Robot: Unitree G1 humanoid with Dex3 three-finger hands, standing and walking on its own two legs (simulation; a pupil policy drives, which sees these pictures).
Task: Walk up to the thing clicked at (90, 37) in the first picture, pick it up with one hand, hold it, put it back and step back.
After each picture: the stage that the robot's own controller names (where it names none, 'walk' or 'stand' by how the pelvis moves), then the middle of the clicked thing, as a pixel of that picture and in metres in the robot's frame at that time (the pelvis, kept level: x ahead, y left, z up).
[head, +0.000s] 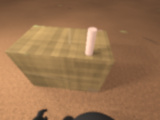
stand; (90, 42) +0.65 +0.02 +0.10
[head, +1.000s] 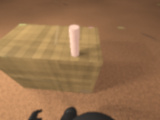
rise first; (74, 42) +0.56 +0.17 +0.13
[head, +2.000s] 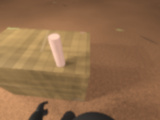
stand; (57, 52) +0.44 +0.24 +0.12
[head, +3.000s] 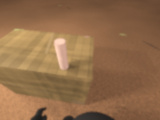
stand; (62, 56) +0.44 +0.22 +0.10
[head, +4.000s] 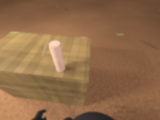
stand; (58, 58) +0.42 +0.25 +0.09
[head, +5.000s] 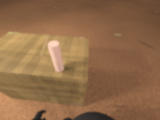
stand; (57, 58) +0.42 +0.26 +0.09
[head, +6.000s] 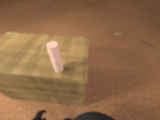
stand; (56, 58) +0.41 +0.26 +0.09
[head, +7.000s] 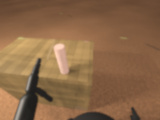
rise first; (62, 60) +0.41 +0.24 +0.10
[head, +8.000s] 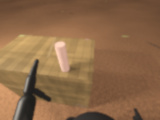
go down; (63, 58) +0.42 +0.24 +0.10
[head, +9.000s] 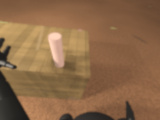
go down; (57, 52) +0.44 +0.22 +0.11
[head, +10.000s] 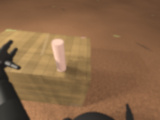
go down; (59, 57) +0.42 +0.22 +0.11
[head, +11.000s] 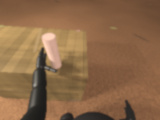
close; (53, 53) +0.42 +0.24 +0.13
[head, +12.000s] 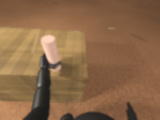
lift; (52, 56) +0.40 +0.24 +0.13
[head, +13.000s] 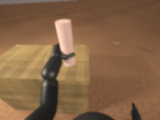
lift; (66, 45) +0.35 +0.14 +0.31
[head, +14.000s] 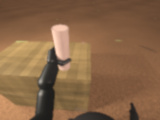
hold; (62, 51) +0.33 +0.17 +0.27
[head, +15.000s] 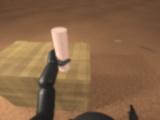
hold; (62, 52) +0.34 +0.18 +0.26
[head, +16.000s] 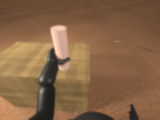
crouch; (61, 50) +0.34 +0.17 +0.27
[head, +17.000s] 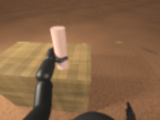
crouch; (60, 50) +0.36 +0.19 +0.26
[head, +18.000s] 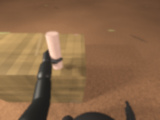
lower; (55, 52) +0.43 +0.23 +0.15
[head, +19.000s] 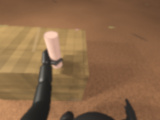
lower; (54, 52) +0.42 +0.23 +0.14
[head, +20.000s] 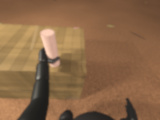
lower; (51, 50) +0.43 +0.24 +0.14
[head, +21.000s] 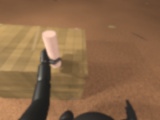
lower; (53, 51) +0.42 +0.24 +0.14
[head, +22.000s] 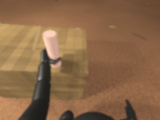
rest; (53, 51) +0.42 +0.24 +0.14
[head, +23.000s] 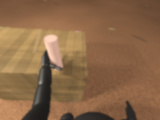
withdraw; (55, 55) +0.41 +0.23 +0.13
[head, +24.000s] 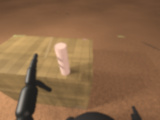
sink last; (63, 60) +0.39 +0.22 +0.12
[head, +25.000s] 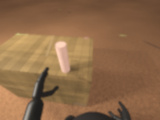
stand; (63, 58) +0.41 +0.23 +0.10
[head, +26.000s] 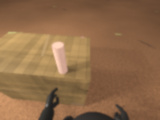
stand; (60, 59) +0.40 +0.23 +0.10
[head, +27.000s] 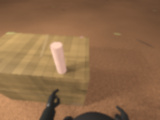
stand; (59, 59) +0.40 +0.23 +0.10
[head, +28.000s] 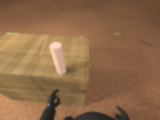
stand; (59, 60) +0.39 +0.24 +0.10
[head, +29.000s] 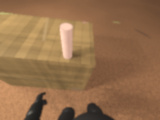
walk; (67, 43) +0.49 +0.18 +0.12
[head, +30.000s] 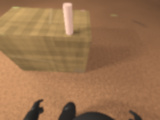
walk; (68, 20) +0.77 +0.25 +0.13
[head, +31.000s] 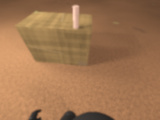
stand; (75, 17) +1.09 +0.26 +0.12
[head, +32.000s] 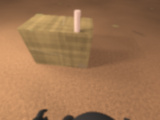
stand; (77, 21) +1.08 +0.23 +0.10
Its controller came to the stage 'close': yes
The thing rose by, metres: 0.20
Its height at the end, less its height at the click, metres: +0.00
